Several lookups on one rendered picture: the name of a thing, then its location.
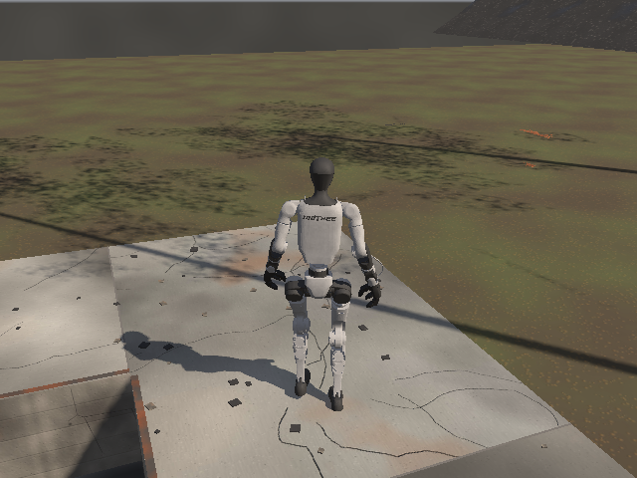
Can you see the robot right hand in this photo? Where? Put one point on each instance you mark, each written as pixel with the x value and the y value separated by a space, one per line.
pixel 375 293

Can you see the right robot forearm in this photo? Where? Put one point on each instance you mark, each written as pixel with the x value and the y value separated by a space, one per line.
pixel 368 269

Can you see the robot left hand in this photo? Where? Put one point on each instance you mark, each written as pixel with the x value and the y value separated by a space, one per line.
pixel 278 276

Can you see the right robot upper arm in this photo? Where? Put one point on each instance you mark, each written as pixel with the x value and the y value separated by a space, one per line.
pixel 351 212

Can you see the left robot forearm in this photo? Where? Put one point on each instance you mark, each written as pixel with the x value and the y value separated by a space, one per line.
pixel 273 259

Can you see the robot left foot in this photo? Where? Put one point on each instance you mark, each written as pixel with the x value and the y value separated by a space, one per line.
pixel 301 387

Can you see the left robot upper arm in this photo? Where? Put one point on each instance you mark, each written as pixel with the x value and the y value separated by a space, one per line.
pixel 289 209

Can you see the left robot thigh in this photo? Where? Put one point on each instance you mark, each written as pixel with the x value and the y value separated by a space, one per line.
pixel 295 294

